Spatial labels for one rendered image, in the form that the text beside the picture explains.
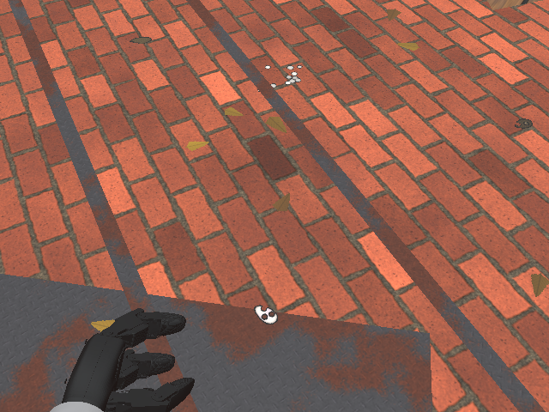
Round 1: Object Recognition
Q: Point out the left robot hand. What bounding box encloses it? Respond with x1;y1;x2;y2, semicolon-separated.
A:
62;308;195;412

